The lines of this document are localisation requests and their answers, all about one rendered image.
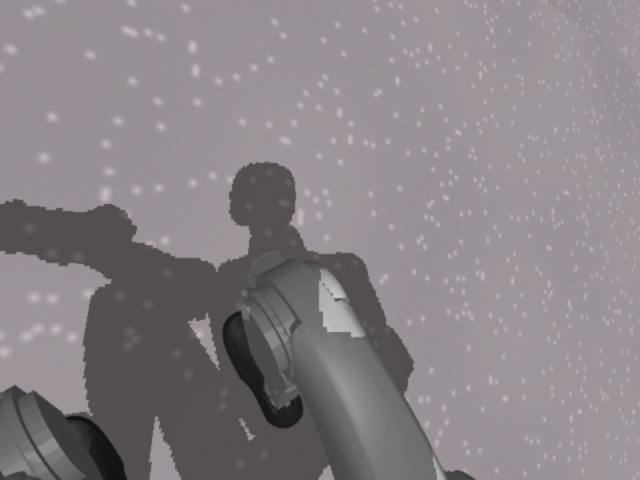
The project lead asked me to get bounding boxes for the right robot foot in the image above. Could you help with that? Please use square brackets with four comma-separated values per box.
[222, 311, 303, 428]

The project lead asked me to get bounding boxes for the left robot foot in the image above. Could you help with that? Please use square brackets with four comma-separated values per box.
[66, 416, 127, 480]

